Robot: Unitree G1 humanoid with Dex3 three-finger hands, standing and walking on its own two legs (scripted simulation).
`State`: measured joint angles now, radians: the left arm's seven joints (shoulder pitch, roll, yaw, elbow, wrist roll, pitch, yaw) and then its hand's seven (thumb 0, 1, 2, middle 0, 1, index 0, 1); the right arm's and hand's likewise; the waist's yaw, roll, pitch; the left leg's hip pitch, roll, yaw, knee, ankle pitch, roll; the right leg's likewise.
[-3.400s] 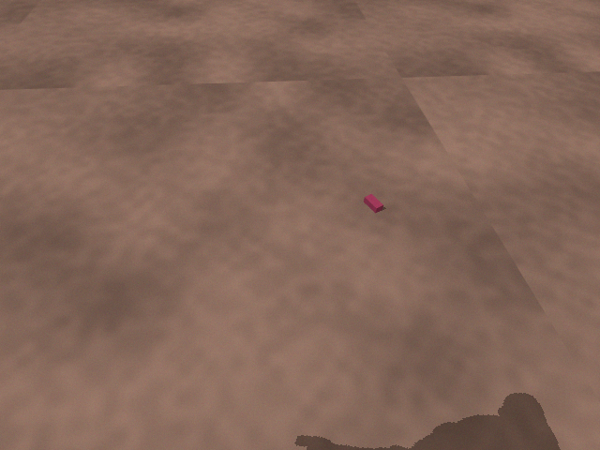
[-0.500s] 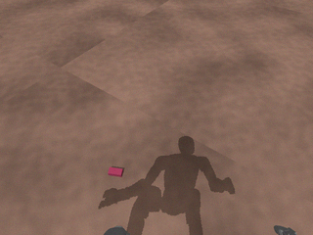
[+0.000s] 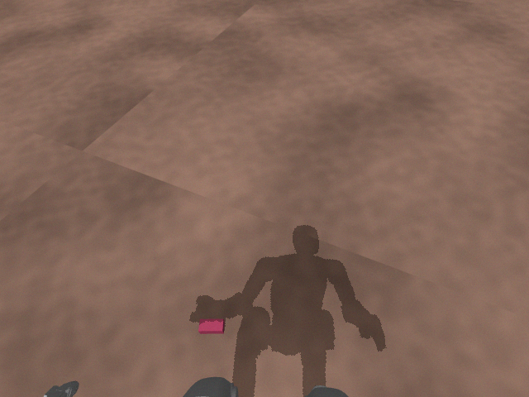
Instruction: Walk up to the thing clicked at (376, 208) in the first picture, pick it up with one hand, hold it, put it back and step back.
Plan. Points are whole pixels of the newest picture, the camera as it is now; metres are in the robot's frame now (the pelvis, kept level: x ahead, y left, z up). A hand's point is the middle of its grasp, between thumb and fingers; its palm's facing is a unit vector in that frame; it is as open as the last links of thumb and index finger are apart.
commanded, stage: walk up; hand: left
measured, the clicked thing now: (211, 326) +0.46 +0.22 -0.73
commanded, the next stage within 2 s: stand in 1.96 s
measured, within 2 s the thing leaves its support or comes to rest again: neither
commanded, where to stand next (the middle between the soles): +0.10 +0.03 m, yaw -3 degrees
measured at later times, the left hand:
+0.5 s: hand out of the picture +0.11 +0.33 -0.16, palm faces -0.14 -0.92 -0.36, open 7.4 cm
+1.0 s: hand out of the picture +0.15 +0.27 -0.13, palm faces -0.08 -0.93 -0.37, open 7.3 cm
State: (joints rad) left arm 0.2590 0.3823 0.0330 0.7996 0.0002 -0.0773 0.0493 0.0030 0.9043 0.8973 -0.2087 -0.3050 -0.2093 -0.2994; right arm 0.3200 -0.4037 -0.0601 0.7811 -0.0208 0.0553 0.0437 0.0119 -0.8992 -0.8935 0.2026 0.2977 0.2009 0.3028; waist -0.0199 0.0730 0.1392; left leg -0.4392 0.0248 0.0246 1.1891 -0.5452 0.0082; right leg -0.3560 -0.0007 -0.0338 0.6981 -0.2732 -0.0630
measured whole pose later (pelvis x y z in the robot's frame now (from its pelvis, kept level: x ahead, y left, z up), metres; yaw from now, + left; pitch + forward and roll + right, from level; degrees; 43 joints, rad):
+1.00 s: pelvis +0.03 +0.02 +0.00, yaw -4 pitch -3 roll +1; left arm 0.13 0.37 0.03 0.99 0.00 -0.02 -0.01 0.00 0.91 0.90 -0.21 -0.30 -0.21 -0.30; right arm 0.16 -0.37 0.00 1.00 0.00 -0.03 0.00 0.01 -0.90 -0.89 0.21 0.30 0.20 0.30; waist -0.01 0.01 0.07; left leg -0.31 0.03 -0.01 0.67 -0.30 -0.03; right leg -0.29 -0.04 -0.02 0.70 -0.36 0.00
